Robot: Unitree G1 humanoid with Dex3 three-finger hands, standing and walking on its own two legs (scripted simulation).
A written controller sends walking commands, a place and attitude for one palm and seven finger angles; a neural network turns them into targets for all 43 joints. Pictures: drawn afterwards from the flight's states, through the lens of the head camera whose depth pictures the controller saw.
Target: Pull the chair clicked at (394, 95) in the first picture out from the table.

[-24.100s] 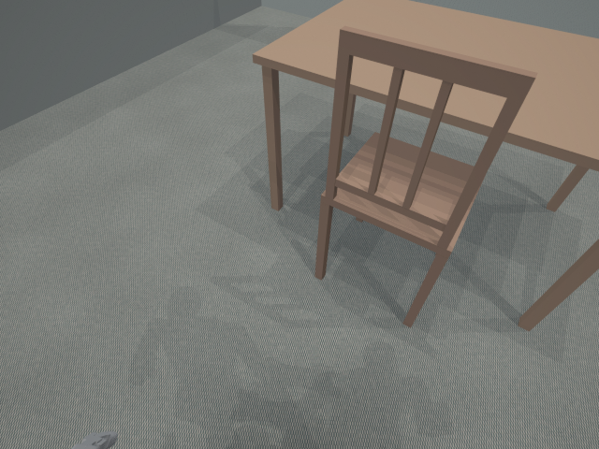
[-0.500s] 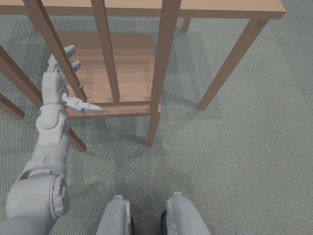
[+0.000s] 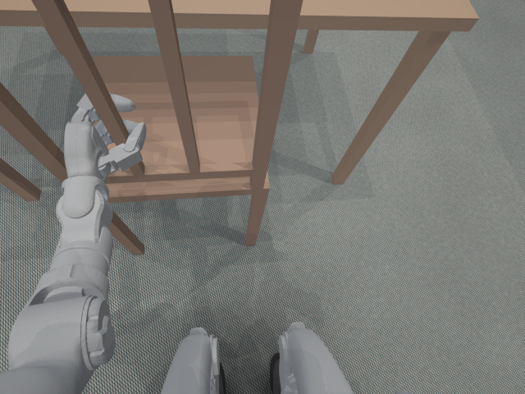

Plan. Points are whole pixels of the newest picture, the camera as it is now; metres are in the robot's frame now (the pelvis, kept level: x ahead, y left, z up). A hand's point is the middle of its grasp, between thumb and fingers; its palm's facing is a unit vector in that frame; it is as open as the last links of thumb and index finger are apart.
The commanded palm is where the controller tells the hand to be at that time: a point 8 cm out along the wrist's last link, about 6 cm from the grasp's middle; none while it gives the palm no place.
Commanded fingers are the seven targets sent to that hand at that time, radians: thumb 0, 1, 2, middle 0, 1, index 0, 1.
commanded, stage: hook a spindle and tug to test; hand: left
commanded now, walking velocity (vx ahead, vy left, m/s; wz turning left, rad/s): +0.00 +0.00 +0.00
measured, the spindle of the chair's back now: (105, 107) +0.51 +0.20 +0.07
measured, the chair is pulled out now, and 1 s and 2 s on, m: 0.00 0.05 0.19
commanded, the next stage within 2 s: step backward, pulling the chair out in 0.66 s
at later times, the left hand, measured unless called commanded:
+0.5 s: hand (131, 160) +0.45 +0.18 +0.03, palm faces +0.07 -1.00 -0.02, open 5.3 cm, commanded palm +0.41 +0.22 +0.02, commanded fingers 0.00 0.90 0.90 -0.50 -1.45 -0.50 -1.45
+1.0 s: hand (134, 162) +0.43 +0.17 +0.04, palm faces +0.16 -0.98 -0.11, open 5.2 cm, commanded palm +0.42 +0.21 +0.04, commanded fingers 0.00 0.90 0.90 -0.50 -1.45 -0.50 -1.45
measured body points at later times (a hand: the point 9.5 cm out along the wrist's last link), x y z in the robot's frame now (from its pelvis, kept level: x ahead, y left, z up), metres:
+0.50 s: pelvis +0.01 +0.00 +0.01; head +0.15 +0.02 +0.44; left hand +0.44 +0.23 +0.03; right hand +0.09 -0.26 -0.11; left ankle +0.02 +0.09 -0.62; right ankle +0.02 -0.12 -0.62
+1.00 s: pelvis +0.02 +0.00 +0.08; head +0.13 +0.01 +0.52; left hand +0.42 +0.22 +0.05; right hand +0.08 -0.25 -0.04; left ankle +0.01 +0.09 -0.62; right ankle +0.02 -0.12 -0.62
